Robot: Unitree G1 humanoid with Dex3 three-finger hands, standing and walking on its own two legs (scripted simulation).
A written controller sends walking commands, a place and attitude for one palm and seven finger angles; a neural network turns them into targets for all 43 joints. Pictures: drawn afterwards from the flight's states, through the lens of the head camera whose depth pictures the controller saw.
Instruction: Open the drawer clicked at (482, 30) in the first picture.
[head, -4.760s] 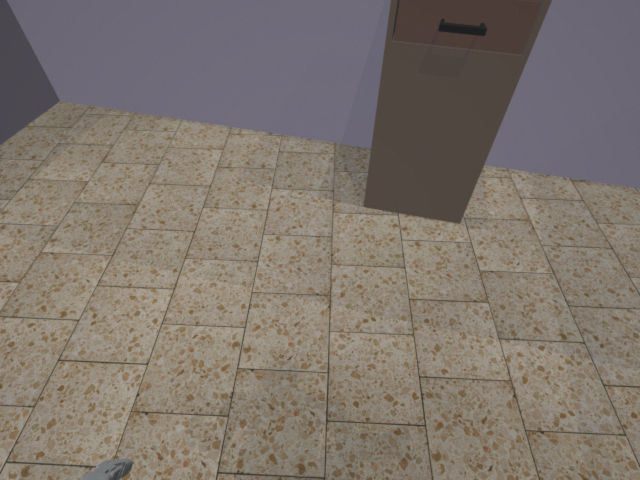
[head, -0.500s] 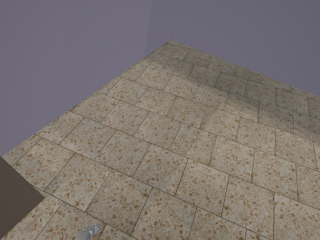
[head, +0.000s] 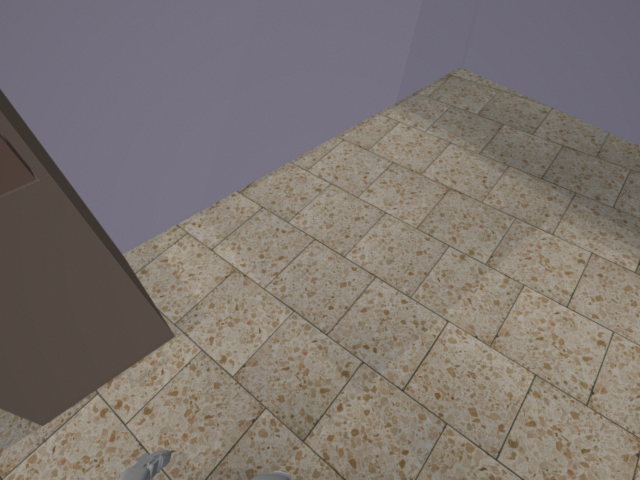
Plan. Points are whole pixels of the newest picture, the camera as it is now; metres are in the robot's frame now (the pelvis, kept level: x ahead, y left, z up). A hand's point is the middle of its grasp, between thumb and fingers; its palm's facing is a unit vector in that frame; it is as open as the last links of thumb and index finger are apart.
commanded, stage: turn to face it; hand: left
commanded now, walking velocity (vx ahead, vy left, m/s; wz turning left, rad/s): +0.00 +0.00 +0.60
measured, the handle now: out of the picture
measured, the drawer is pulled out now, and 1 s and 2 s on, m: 0.00 0.00 0.00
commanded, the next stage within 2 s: take the last steps up to it in 1.02 s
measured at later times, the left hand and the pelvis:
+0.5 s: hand out of the picture -0.09 +0.23 -0.18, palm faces +0.37 -0.89 -0.26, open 7.4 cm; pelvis -0.03 +0.01 +0.00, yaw +20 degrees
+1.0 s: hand out of the picture -0.02 +0.21 -0.13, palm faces +0.51 -0.82 -0.27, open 7.4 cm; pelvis -0.03 -0.02 +0.01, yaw +33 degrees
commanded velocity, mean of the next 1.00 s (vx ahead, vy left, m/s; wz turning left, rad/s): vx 0.00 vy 0.00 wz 0.48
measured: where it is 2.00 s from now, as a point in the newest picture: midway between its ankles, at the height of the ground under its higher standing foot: outside the picture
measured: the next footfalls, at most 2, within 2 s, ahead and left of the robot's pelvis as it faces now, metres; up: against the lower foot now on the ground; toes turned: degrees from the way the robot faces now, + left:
left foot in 0.44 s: -0.03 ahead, +0.12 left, +0.00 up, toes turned +25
right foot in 0.92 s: +0.07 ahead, -0.09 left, +0.00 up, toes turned +28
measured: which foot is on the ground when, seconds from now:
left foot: up 0.00-0.42, down 0.44-0.92, up 0.94-1.00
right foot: down 0.00-0.44, up 0.46-0.90, down 0.92-1.00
